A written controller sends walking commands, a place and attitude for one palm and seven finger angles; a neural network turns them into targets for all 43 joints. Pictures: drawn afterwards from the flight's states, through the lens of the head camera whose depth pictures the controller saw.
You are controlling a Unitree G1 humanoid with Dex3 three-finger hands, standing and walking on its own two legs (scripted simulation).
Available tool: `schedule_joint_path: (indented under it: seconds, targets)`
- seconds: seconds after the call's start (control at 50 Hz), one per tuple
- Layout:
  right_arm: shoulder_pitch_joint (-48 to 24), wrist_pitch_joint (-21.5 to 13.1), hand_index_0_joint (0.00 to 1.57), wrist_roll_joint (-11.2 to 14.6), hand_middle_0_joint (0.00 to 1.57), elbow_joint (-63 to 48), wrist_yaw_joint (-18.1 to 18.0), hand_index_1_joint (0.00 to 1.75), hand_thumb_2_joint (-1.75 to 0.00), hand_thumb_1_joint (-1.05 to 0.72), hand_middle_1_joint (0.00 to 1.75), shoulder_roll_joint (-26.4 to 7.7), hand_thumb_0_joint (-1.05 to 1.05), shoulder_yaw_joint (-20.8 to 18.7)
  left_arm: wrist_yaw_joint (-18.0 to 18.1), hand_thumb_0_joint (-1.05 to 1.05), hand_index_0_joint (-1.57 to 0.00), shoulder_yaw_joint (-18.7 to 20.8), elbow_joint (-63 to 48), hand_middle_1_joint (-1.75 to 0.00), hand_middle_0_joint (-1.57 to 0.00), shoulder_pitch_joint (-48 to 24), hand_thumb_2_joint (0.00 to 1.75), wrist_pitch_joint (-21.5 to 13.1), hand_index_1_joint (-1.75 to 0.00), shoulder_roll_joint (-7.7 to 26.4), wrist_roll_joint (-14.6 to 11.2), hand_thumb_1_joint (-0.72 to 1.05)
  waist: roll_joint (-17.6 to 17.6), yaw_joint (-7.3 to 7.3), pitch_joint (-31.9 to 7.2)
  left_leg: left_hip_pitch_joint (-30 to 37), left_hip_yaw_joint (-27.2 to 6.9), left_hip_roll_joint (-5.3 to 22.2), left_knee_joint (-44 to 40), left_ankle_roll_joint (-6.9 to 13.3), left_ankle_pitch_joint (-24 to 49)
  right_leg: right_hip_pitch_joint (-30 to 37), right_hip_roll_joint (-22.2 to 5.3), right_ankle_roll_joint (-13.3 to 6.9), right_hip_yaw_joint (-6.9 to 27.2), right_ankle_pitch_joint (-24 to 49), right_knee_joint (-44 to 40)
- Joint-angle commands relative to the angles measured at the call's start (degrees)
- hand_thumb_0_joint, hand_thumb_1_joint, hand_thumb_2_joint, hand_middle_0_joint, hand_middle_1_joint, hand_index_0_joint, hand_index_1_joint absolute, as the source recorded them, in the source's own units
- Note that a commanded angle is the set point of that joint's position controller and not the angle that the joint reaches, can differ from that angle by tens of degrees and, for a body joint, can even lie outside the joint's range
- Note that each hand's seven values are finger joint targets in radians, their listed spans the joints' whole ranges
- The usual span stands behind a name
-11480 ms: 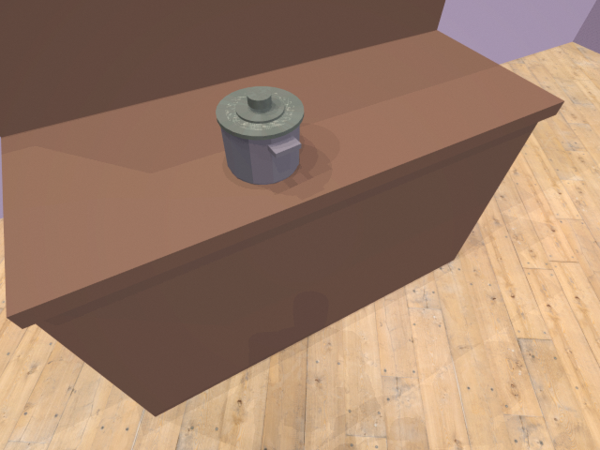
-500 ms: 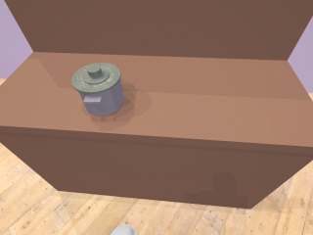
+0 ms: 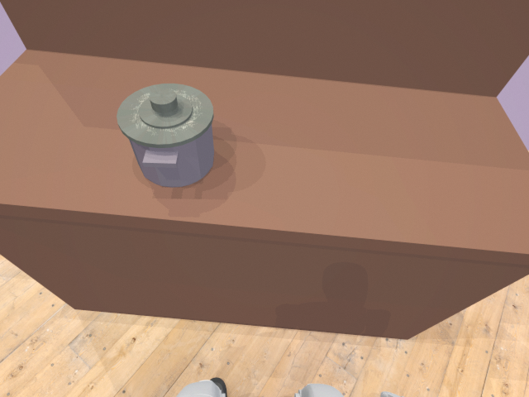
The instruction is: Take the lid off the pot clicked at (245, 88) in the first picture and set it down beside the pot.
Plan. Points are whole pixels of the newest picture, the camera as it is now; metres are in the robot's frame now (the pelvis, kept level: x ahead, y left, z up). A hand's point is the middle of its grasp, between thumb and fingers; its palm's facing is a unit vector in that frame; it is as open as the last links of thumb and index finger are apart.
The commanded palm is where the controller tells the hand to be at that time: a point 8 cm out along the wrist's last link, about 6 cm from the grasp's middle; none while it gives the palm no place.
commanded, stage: come to a stop and stand still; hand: left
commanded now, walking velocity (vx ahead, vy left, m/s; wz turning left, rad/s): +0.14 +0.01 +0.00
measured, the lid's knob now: (163, 100) +0.52 +0.22 +0.13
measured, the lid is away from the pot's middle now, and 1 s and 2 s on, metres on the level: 0.00 0.00 0.00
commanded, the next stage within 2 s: look again from close up in 0.44 s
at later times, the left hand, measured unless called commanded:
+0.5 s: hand out of the picture -0.04 +0.13 -0.15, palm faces +0.11 -0.97 -0.23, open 7.3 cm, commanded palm none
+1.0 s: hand out of the picture +0.01 +0.24 -0.18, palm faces +0.04 -0.97 -0.24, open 7.3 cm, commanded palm none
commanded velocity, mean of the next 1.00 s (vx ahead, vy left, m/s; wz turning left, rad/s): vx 0.04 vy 0.06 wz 0.00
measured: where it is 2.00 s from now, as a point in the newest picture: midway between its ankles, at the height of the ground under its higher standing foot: outside the picture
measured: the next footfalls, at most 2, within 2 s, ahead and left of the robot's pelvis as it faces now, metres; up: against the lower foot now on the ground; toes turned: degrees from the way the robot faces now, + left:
right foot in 0.12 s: +0.00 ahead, -0.14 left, +0.00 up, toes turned -1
left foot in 0.58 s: -0.02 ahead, +0.10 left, +0.00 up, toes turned +4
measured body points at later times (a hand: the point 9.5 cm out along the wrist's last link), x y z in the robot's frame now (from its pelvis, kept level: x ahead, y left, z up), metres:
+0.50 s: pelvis -0.02 -0.04 +0.01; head +0.01 -0.06 +0.46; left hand -0.04 +0.18 -0.13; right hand -0.03 -0.28 -0.15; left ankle -0.05 +0.10 -0.70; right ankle -0.04 -0.14 -0.73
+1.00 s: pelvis -0.01 +0.05 +0.00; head +0.00 +0.05 +0.44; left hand +0.01 +0.29 -0.16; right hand +0.06 -0.18 -0.15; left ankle -0.06 +0.10 -0.73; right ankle -0.04 -0.14 -0.73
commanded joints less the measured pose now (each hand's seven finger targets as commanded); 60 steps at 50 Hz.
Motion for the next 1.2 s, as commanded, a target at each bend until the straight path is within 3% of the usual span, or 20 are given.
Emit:
schedule_joint_path:
  seconds: [0.0, 0.04, 0.08, 0.1, 0.12, 0.14, 0.2, 0.24, 0.3, 0.42, 0.5, 0.52, 0.54, 0.56, 0.58, 0.6, 0.64, 0.66, 0.78, 1.18]
  targets:
    - [4.2, -0.1, 0.20, -1.1, 0.20, -1.7, 0.2, 0.30, -0.90, -0.90, 0.30, -12.3, 0.00, -3.1, -0.5, 0.00, -0.20, -0.2, -1.6, -0.30, -0.20, 7.2, 0.90, -0.6, -0.30, 0.6, 0.0, 0.90, 15.9, -1.84, -7.9, 4.4, -15.0, 13.3, -14.4, 6.0, -16.9, 6.8, -1.3, -1.8, -3.3, -2.9, -16.7]
    - [3.9, 0.4, 0.20, -1.3, 0.20, -1.3, 0.6, 0.30, -0.90, -0.90, 0.30, -12.8, 0.00, -3.4, -0.4, 0.00, -0.20, -0.5, 0.7, -0.30, -0.20, 12.0, 0.90, -1.2, -0.30, -0.2, -0.4, 0.90, 14.7, 0.10, -8.1, -0.3, -13.4, 10.8, -15.4, 3.2, -26.0, 16.3, 0.4, -3.1, -6.0, 1.0, -28.5]
    - [4.7, 1.1, 0.20, -0.5, 0.20, -0.8, 1.1, 0.30, -0.90, -0.90, 0.30, -9.0, 0.00, -2.8, 0.0, 0.00, -0.20, -0.6, 3.1, -0.30, -0.20, 17.5, 0.90, -2.0, -0.30, 1.6, 0.4, 0.90, 2.9, 1.98, -6.3, -6.7, -7.3, 2.9, -7.0, -1.2, -30.4, 22.9, -1.4, -3.8, -4.1, 3.8, -44.1]
    - [5.7, 1.4, 0.20, 0.5, 0.20, -1.3, 1.4, 0.30, -0.90, -0.90, 0.30, -4.0, 0.00, -1.7, 0.3, 0.00, -0.20, -0.6, 2.1, -0.30, -0.20, 14.7, 0.90, -2.9, -0.30, 5.7, 0.9, 0.90, -11.8, 0.63, -4.1, -9.1, -3.0, -2.6, 5.4, -3.9, -26.7, 16.4, -12.9, -7.7, 12.9, -14.1, -54.4]
    - [3.6, 1.6, 0.20, -0.1, 0.20, -2.5, 1.7, 0.30, -0.90, -0.90, 0.30, -5.0, 0.00, -1.8, 0.5, 0.00, -0.20, -0.8, -0.6, -0.30, -0.20, 7.3, 0.90, -2.7, -0.30, 8.4, 0.5, 0.90, -14.4, 0.36, 2.0, -8.2, -4.3, -3.1, 15.3, -4.0, -23.9, 3.0, -20.1, -11.8, 21.7, -22.8, -60.8]
    - [5.0, 1.6, 0.20, -0.5, 0.20, -1.8, 2.2, 0.30, -0.90, -0.90, 0.30, -7.2, 0.00, -2.2, 0.8, 0.00, -0.20, -0.5, -2.4, -0.30, -0.20, 1.1, 0.90, -3.5, -0.30, 9.0, 0.3, 0.90, -11.5, -1.80, 2.0, -4.9, -7.4, -1.8, 22.2, -3.2, -20.3, -3.3, -20.5, -12.5, 21.9, -23.4, -62.2]
    - [12.6, 1.2, 0.20, -0.7, 0.20, 3.0, 2.8, 0.30, -0.90, -0.90, 0.30, -7.3, 0.00, -2.5, 0.4, 0.00, -0.20, -0.3, -2.7, -0.30, -0.20, -3.4, 0.90, -4.6, -0.30, 6.8, -0.5, 0.90, -4.5, -4.66, 1.9, -5.0, -6.9, -2.0, 28.6, -3.2, -11.5, 2.3, -13.7, -9.4, 9.3, -2.9, -56.2]
    - [12.5, -0.1, 0.20, -0.5, 0.20, 3.1, 2.8, 0.30, -0.90, -0.90, 0.30, -6.1, 0.00, -1.7, 0.1, 0.00, -0.20, -0.5, -1.0, -0.30, -0.20, 2.1, 0.90, -5.5, -0.30, 4.7, -0.3, 0.90, -3.8, -2.16, 1.5, -7.6, -5.6, -2.3, 24.1, -3.5, -10.3, 10.8, -12.3, -8.5, 6.3, 6.0, -52.2]
    - [9.3, -0.6, 0.20, -0.3, 0.20, 1.7, 2.3, 0.30, -0.90, -0.90, 0.30, -7.0, 0.00, -1.5, 0.3, 0.00, -0.20, -0.1, 1.3, -0.30, -0.20, 8.9, 0.90, -5.8, -0.30, 5.0, -0.4, 0.90, -4.7, 1.52, -1.9, -10.9, -5.9, -2.3, 20.9, -4.3, -13.2, 22.2, -15.3, -10.9, 8.4, 16.9, -49.0]
    - [8.1, -0.8, 0.20, 0.3, 0.20, 1.5, 1.2, 0.30, -0.90, -0.90, 0.30, -5.8, 0.00, -0.6, 1.1, 0.00, -0.20, 0.6, 3.1, -0.30, -0.20, 10.2, 0.90, -5.5, -0.30, 4.8, 0.1, 0.90, -7.4, 2.55, -5.8, -5.2, -6.4, -2.4, 11.9, -4.1, -19.1, 25.5, -18.2, -13.8, 10.6, 38.5, -43.0]
    - [14.1, -1.7, 0.20, 0.7, 0.20, 5.0, 0.7, 0.30, -0.90, -0.90, 0.30, -3.9, 0.00, 0.1, 0.9, 0.00, -0.20, 0.0, 3.7, -0.30, -0.20, 5.6, 0.90, -5.1, -0.30, 3.8, -0.6, 0.90, -7.0, -0.90, -8.0, 13.3, -4.7, -4.2, -6.4, -3.2, -3.4, 16.1, -11.5, -8.2, 4.7, 32.9, -38.3]
    - [9.0, -2.1, 0.20, 0.0, 0.20, 1.1, 1.3, 0.30, -0.90, -0.90, 0.30, -7.7, 0.00, 0.4, 2.8, 0.00, -0.20, -1.6, 4.7, -0.30, -0.20, 10.5, 0.90, -6.2, -0.30, 2.8, -0.2, 0.90, 0.1, 0.04, -5.1, 8.8, -5.3, -1.9, 7.6, -2.6, -7.1, 15.5, -10.4, -5.1, 5.1, 43.5, -37.0]
    - [11.8, -1.6, 0.20, 0.1, 0.20, -0.7, 1.7, 0.30, -0.90, -0.90, 0.30, -5.2, 0.00, 0.6, 2.2, 0.00, -0.20, -1.5, 1.7, -0.30, -0.20, 7.0, 0.90, -6.6, -0.30, 5.4, -0.1, 0.90, -2.7, -2.55, -7.3, 6.4, -5.2, -2.6, 6.9, -1.4, -14.7, 13.6, -12.2, -6.0, 5.7, 27.8, -39.9]
    - [12.2, -1.2, 0.20, -0.3, 0.20, -0.4, 1.7, 0.30, -0.90, -0.90, 0.30, -5.4, 0.00, 1.0, 1.8, 0.00, -0.20, -1.3, 1.1, -0.30, -0.20, 5.3, 0.90, -6.6, -0.30, 4.0, 0.1, 0.90, -0.5, -2.63, -5.3, 7.1, -5.2, -2.0, 5.6, -1.3, -14.4, 9.6, -12.5, -7.0, 6.4, 15.6, -42.2]
    - [13.1, -1.7, 0.20, -0.2, 0.20, -0.1, 1.8, 0.30, -0.90, -0.90, 0.30, -5.4, 0.00, 1.3, 1.8, 0.00, -0.20, -1.5, 1.1, -0.30, -0.20, 4.5, 0.90, -6.5, -0.30, 3.7, 0.2, 0.90, 0.7, -3.53, -3.3, 8.2, -5.9, -0.3, 2.8, -1.1, -10.9, 6.6, -11.1, -7.2, 4.1, 13.5, -41.2]
    - [14.2, -2.0, 0.20, -0.5, 0.20, -0.7, 1.8, 0.30, -0.90, -0.90, 0.30, -6.1, 0.00, 1.2, 1.6, 0.00, -0.20, -1.5, 0.3, -0.30, -0.20, 4.3, 0.90, -5.9, -0.30, 3.1, -0.1, 0.90, 6.7, -2.98, -4.6, 9.2, -7.6, 0.6, 0.3, -0.6, -5.8, 7.1, -8.1, -6.6, 1.9, 15.3, -35.8]
    - [13.4, -2.9, 0.20, -0.5, 0.20, -0.6, 1.2, 0.30, -0.90, -0.90, 0.30, -8.1, 0.00, 1.3, 1.5, 0.00, -0.20, -2.4, 1.0, -0.30, -0.20, 6.7, 0.90, -5.3, -0.30, 0.7, -0.2, 0.90, 14.2, -1.73, -6.6, 8.2, -12.2, 4.1, 0.0, 1.4, 14.5, 11.2, -4.1, -4.9, -3.5, 15.7, -30.1]
    - [12.7, -3.1, 0.20, -0.2, 0.20, -1.1, 0.9, 0.30, -0.90, -0.90, 0.30, -8.9, 0.00, 1.4, 1.6, 0.00, -0.20, -2.7, 1.3, -0.30, -0.20, 8.1, 0.90, -5.0, -0.30, 0.2, -0.2, 0.90, 14.4, -0.97, -6.9, 9.1, -13.0, 5.3, -0.6, 2.4, 22.5, 12.5, -3.1, -4.3, -4.4, 12.7, -29.6]
    - [10.7, -3.0, 0.20, -0.1, 0.20, -2.7, 0.2, 0.30, -0.90, -0.90, 0.30, -9.8, 0.00, 1.6, 1.4, 0.00, -0.20, -3.2, 0.4, -0.30, -0.20, 7.6, 0.90, -3.8, -0.30, 0.4, -0.3, 0.90, 4.3, -0.74, -2.0, 7.4, -12.3, 3.4, -2.1, 1.9, 14.0, 11.6, -3.5, -4.0, -3.0, 13.5, -31.8]
    - [11.0, -3.2, 0.20, 0.1, 0.20, -0.1, 0.0, 0.30, -0.90, -0.90, 0.30, -9.9, 0.00, 1.6, 1.0, 0.00, -0.20, -2.9, -1.1, -0.30, -0.20, 4.8, 0.90, -3.1, -0.30, 3.5, -0.7, 0.90, 4.1, -0.66, -5.0, 11.9, -11.0, 1.7, -3.6, 1.5, 13.5, 14.1, -5.4, -3.2, -2.1, 19.9, -32.8]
